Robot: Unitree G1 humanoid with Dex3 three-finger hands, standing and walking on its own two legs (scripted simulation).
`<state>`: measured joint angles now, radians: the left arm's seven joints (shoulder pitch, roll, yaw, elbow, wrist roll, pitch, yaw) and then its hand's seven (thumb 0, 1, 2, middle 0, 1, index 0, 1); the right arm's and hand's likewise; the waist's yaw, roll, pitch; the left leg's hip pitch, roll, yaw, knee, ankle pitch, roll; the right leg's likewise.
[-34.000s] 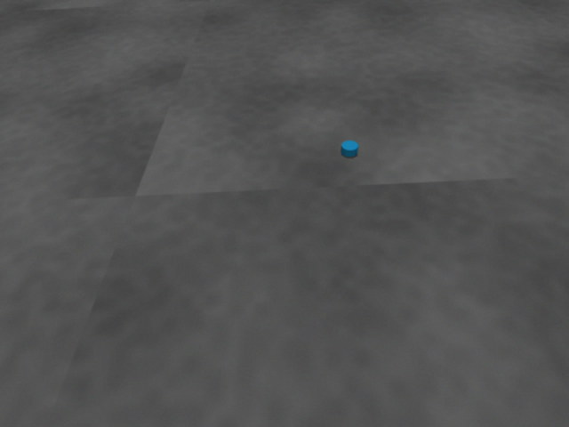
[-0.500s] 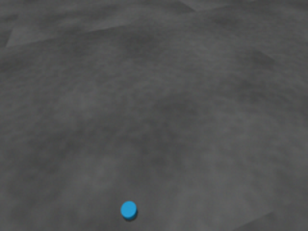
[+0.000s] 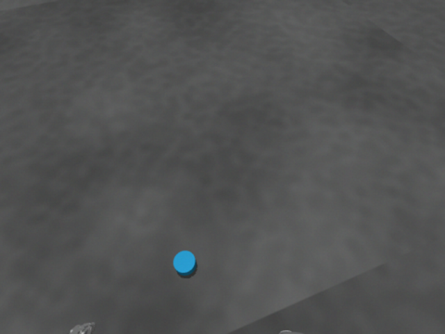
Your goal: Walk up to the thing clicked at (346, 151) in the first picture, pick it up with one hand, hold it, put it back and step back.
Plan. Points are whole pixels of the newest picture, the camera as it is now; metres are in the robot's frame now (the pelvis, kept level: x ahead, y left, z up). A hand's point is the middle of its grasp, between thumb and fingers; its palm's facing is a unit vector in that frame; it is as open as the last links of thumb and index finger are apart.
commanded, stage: step back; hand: left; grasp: from above
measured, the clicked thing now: (185, 263) +0.47 +0.20 -0.74
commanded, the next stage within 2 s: none
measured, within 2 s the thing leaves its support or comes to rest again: neither
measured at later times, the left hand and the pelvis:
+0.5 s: hand out of the picture +0.04 +0.26 -0.15, palm faces -0.11 -0.91 -0.40, open 7.4 cm; pelvis -0.10 +0.01 -0.01, yaw -5 degrees
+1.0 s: hand out of the picture -0.11 +0.28 -0.15, palm faces -0.01 -0.94 -0.34, open 7.4 cm; pelvis -0.23 +0.02 +0.00, yaw -1 degrees
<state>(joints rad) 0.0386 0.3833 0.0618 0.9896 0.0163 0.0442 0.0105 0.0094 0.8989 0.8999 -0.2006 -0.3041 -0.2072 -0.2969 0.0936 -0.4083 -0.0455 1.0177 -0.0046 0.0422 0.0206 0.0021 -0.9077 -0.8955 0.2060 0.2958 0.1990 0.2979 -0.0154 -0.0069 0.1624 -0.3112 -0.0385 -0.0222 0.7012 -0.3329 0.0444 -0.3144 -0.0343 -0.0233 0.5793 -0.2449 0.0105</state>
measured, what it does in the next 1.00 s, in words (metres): walks backwards: right foot, then left foot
